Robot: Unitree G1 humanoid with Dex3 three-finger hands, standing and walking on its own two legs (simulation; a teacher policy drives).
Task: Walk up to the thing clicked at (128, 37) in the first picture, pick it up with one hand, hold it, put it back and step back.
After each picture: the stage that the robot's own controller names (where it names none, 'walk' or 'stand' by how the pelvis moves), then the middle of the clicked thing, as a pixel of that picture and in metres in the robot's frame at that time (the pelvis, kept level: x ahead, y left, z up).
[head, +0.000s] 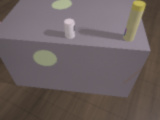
stand; (133, 22) +0.85 -0.29 -0.05
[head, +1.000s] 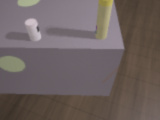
walk; (103, 18) +0.78 -0.07 -0.03
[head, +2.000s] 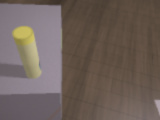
walk; (29, 55) +0.48 +0.24 -0.02
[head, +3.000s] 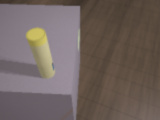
stand; (42, 56) +0.48 +0.20 -0.02
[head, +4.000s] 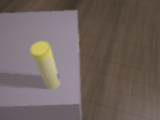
stand; (47, 68) +0.44 +0.17 -0.04
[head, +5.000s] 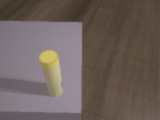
stand; (52, 76) +0.43 +0.16 -0.06
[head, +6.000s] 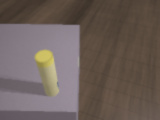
stand; (48, 75) +0.45 +0.18 -0.06
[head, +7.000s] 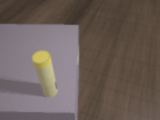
stand; (46, 76) +0.44 +0.18 -0.06
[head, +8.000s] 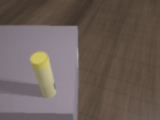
rise first; (44, 77) +0.44 +0.19 -0.06
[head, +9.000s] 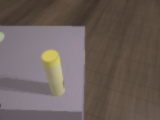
rise first; (54, 75) +0.45 +0.17 -0.05
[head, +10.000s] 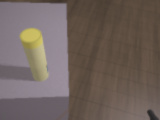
go down; (36, 58) +0.48 +0.16 -0.01
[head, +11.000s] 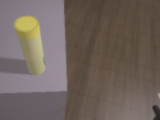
go down; (32, 49) +0.48 +0.16 +0.02
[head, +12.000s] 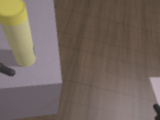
close in; (19, 38) +0.47 +0.17 +0.05
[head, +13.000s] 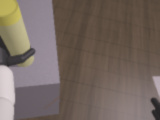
close; (16, 38) +0.48 +0.17 +0.06
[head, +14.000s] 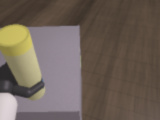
lift; (26, 69) +0.31 +0.17 +0.18
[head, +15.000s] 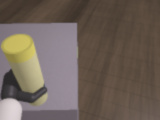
hold; (29, 75) +0.31 +0.17 +0.13
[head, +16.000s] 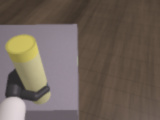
hold; (32, 74) +0.32 +0.17 +0.12
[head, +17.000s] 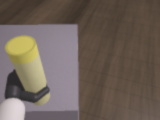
hold; (32, 76) +0.32 +0.17 +0.12
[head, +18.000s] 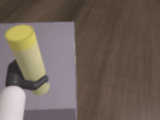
crouch; (31, 65) +0.36 +0.17 +0.12
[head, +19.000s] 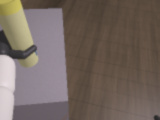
lower; (18, 35) +0.46 +0.19 +0.14
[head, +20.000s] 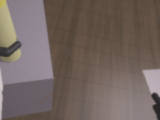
lower; (1, 29) +0.50 +0.19 +0.06
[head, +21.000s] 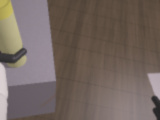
lower; (7, 36) +0.48 +0.18 +0.06
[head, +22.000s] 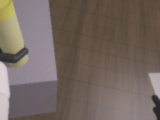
lower; (9, 36) +0.48 +0.18 +0.06
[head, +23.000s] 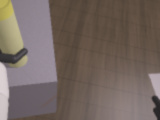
lower; (8, 37) +0.48 +0.18 +0.06
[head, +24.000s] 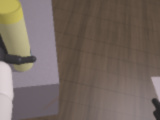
open; (16, 40) +0.47 +0.17 +0.05
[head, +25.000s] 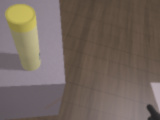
sink last; (27, 43) +0.46 +0.16 +0.04
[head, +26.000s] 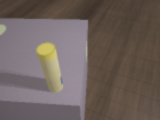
sink last; (51, 70) +0.45 +0.18 -0.01
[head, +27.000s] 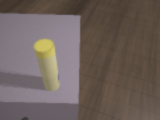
stand; (48, 67) +0.44 +0.16 +0.00
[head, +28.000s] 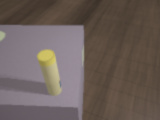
stand; (51, 74) +0.46 +0.18 -0.06
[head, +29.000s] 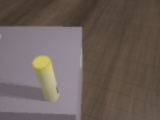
stand; (47, 81) +0.42 +0.18 -0.06
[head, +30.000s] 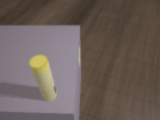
stand; (44, 80) +0.42 +0.19 -0.06
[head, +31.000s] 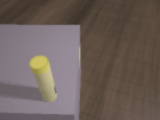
stand; (45, 81) +0.42 +0.19 -0.06
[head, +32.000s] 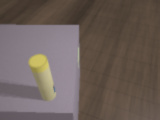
stand; (44, 80) +0.43 +0.19 -0.06
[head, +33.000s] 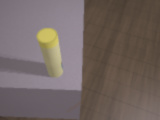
walk; (52, 56) +0.46 +0.15 -0.04
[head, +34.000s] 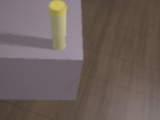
walk; (58, 28) +0.63 +0.14 -0.04
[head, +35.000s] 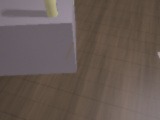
walk; out of the picture +0.91 +0.25 -0.02
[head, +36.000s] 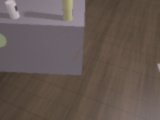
stand; (67, 2) +1.04 +0.15 -0.05
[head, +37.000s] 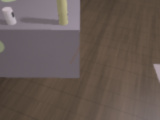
stand; (62, 7) +1.05 +0.17 -0.06
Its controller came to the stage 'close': yes
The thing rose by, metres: 0.19
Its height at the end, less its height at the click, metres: +0.00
